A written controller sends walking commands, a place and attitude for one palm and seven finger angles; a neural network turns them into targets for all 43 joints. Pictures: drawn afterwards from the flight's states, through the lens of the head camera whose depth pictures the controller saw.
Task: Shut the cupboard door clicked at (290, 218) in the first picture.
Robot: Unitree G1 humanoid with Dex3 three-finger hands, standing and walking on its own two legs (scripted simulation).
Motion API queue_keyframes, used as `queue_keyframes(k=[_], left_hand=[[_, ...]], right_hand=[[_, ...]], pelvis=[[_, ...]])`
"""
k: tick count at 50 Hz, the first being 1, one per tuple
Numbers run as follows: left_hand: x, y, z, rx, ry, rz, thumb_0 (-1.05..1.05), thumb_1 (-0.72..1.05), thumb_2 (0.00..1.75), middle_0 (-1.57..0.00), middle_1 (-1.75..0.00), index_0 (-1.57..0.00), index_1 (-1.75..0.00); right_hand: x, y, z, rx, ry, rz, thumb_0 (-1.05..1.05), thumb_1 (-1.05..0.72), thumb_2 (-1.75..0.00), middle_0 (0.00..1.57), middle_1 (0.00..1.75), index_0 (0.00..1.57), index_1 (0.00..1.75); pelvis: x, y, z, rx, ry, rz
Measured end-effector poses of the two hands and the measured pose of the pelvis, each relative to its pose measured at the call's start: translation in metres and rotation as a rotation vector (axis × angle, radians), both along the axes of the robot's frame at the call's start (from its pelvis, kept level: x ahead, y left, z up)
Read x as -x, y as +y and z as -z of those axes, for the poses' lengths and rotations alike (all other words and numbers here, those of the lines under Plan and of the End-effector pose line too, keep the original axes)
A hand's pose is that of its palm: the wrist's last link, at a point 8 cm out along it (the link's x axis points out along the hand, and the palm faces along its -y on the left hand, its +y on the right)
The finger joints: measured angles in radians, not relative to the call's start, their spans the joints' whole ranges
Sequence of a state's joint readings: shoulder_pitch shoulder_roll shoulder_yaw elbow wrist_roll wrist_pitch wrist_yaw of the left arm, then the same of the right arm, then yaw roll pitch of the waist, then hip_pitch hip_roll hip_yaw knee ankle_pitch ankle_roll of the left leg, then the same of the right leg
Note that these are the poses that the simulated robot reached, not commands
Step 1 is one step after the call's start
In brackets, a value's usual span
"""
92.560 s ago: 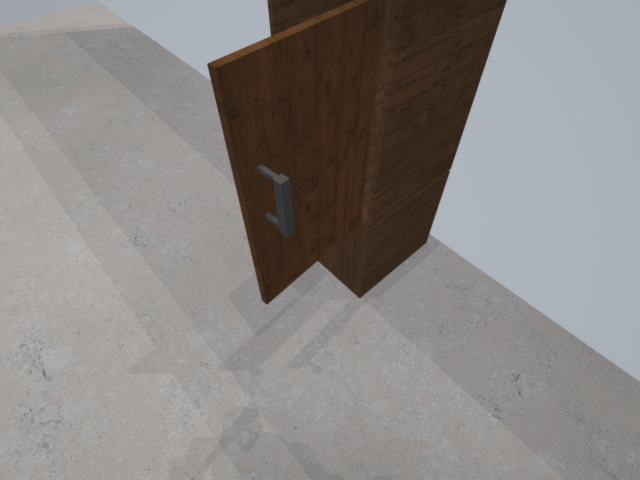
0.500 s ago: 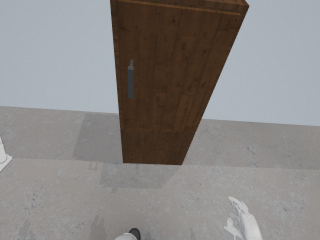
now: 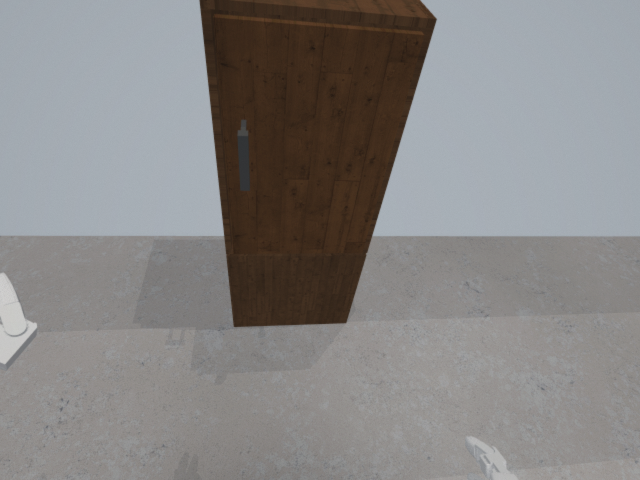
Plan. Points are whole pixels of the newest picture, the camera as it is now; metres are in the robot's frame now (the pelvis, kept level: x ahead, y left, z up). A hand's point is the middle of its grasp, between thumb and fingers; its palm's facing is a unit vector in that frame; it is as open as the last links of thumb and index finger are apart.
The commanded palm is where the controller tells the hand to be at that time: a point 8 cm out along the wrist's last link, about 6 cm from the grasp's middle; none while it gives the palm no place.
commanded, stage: stop stepping back and stand still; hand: left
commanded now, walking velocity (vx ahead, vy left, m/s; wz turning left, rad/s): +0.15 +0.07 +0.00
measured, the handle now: (244, 155) +0.72 +0.17 +0.00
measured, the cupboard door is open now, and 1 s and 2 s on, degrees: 0 0 0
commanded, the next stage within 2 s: let the arm hang, fingers relaxed in 0.42 s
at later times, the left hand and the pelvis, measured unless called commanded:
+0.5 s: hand (19, 340) +0.20 +0.27 +0.17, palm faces +0.42 -0.80 -0.43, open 7.4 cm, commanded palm none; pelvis +0.00 +0.01 +0.00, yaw +1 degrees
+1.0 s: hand out of the picture -0.04 +0.17 -0.18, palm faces +0.09 -0.98 -0.18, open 7.1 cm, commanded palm none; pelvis +0.01 -0.01 +0.00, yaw +3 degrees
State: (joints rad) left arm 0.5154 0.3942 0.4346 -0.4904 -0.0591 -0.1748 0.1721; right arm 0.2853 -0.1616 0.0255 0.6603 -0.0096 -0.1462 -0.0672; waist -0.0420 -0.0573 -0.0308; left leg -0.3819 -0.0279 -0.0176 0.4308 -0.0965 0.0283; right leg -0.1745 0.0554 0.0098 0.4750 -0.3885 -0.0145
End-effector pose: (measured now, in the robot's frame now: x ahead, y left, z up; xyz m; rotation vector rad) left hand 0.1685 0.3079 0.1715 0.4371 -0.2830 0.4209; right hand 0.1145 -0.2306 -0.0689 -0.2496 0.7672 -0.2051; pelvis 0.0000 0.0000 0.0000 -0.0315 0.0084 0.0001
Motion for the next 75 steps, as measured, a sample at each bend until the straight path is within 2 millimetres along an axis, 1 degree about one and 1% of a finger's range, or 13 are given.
queue_keyframes(k=[5, 10, 16, 27, 29, 33, 38, 40, 42, 48, 55, 61, 75], left_hand=[[0.02, -0.018, -0.014, -0.108, 0.044, 0.107, 0.02, 0.89, 0.9, -0.21, -0.3, -0.21, -0.3], [0.036, 0.01, -0.011, -0.099, 0.02, -0.011, 0.02, 0.88, 0.9, -0.22, -0.3, -0.22, -0.3], [0.029, 0.035, 0.004, 0.015, -0.006, -0.121, 0.02, 0.89, 0.9, -0.21, -0.3, -0.21, -0.3], [0.012, -0.006, -0.007, -0.103, 0.102, 0.027, 0.02, 0.89, 0.9, -0.21, -0.3, -0.21, -0.3], [0.001, -0.003, 0.032, -0.072, 0.271, 0.03, 0.01, 0.89, 0.9, -0.21, -0.3, -0.21, -0.3], [0.002, -0.007, 0.157, 0.146, 0.727, -0.016, 0.01, 0.9, 0.9, -0.2, -0.3, -0.2, -0.3], [0.061, -0.059, 0.287, 0.417, 1.202, -0.016, 0.01, 0.9, 0.9, -0.2, -0.3, -0.2, -0.3], [0.093, -0.086, 0.317, 0.508, 1.356, 0.002, 0.01, 0.91, 0.9, -0.2, -0.3, -0.2, -0.3], [0.121, -0.091, 0.329, 0.575, 1.436, -0.066, 0.0, 0.97, 0.9, -0.21, -0.3, -0.21, -0.3], [0.194, -0.09, 0.327, 0.634, 1.636, -0.175, 0.0, 0.98, 0.9, -0.21, -0.3, -0.21, -0.3], [0.236, -0.089, 0.311, 0.63, 1.752, -0.256, 0.01, 0.93, 0.9, -0.2, -0.3, -0.2, -0.3], [0.229, -0.096, 0.31, 0.635, 1.727, -0.245, 0.01, 0.91, 0.9, -0.2, -0.3, -0.2, -0.3], [0.18, -0.118, 0.318, 0.652, 1.619, -0.136, 0.01, 0.91, 0.9, -0.2, -0.3, -0.2, -0.3]], right_hand=[[0.001, 0.008, 0.004, -0.043, -0.024, -0.02, 0.01, -0.9, -0.9, 0.2, 0.3, 0.2, 0.3], [0.001, 0.005, 0.017, -0.027, 0.017, -0.011, 0.01, -0.9, -0.9, 0.2, 0.3, 0.2, 0.3], [-0.009, 0.014, 0.015, -0.007, 0.001, -0.019, 0.01, -0.91, -0.9, 0.2, 0.3, 0.2, 0.3], [-0.034, 0.028, 0.006, -0.109, -0.072, -0.091, 0.01, -0.9, -0.9, 0.2, 0.3, 0.2, 0.3], [-0.036, 0.019, 0.023, -0.12, -0.029, -0.121, 0.0, -0.9, -0.9, 0.2, 0.3, 0.2, 0.3], [-0.025, -0.006, 0.053, -0.092, 0.106, -0.097, 0.0, -0.9, -0.9, 0.2, 0.3, 0.2, 0.3], [0.019, -0.033, 0.063, -0.02, 0.285, -0.014, 0.0, -0.91, -0.9, 0.2, 0.3, 0.2, 0.3], [0.043, -0.036, 0.062, -0.003, 0.371, 0.017, 0.0, -0.91, -0.9, 0.2, 0.3, 0.2, 0.3], [0.067, -0.036, 0.06, 0.004, 0.464, 0.032, 0.0, -0.91, -0.9, 0.2, 0.3, 0.19, 0.3], [0.118, -0.02, 0.061, -0.036, 0.675, 0.05, 0.0, -0.91, -0.9, 0.19, 0.3, 0.19, 0.3], [0.125, 0.008, 0.073, -0.128, 0.7, 0.061, 0.0, -0.91, -0.9, 0.2, 0.3, 0.19, 0.3], [0.111, 0.026, 0.08, -0.169, 0.661, 0.04, 0.01, -0.92, -0.9, 0.2, 0.3, 0.2, 0.3], [0.103, 0.019, 0.077, -0.154, 0.619, 0.061, 0.0, -0.92, -0.9, 0.2, 0.3, 0.19, 0.3]], pelvis=[[0.009, 0.0, 0.001, 0.011, -0.007, -0.008], [0.003, 0.011, 0.007, 0.02, -0.026, -0.008], [0.003, 0.022, 0.006, -0.011, -0.045, -0.018], [0.002, 0.006, -0.002, -0.014, 0.002, -0.017], [0.002, 0.007, 0.003, -0.004, 0.003, -0.02], [0.004, 0.006, 0.014, -0.006, -0.016, -0.038], [0.0, 0.0, 0.02, -0.014, -0.05, -0.051], [-0.002, -0.003, 0.018, -0.017, -0.055, -0.051], [-0.004, -0.007, 0.014, -0.016, -0.05, -0.055], [-0.009, -0.01, 0.002, -0.012, -0.03, -0.059], [-0.014, -0.006, -0.002, -0.017, -0.041, -0.047], [-0.016, -0.003, -0.003, -0.023, -0.048, -0.042], [-0.021, -0.003, -0.004, -0.034, -0.049, -0.032]])
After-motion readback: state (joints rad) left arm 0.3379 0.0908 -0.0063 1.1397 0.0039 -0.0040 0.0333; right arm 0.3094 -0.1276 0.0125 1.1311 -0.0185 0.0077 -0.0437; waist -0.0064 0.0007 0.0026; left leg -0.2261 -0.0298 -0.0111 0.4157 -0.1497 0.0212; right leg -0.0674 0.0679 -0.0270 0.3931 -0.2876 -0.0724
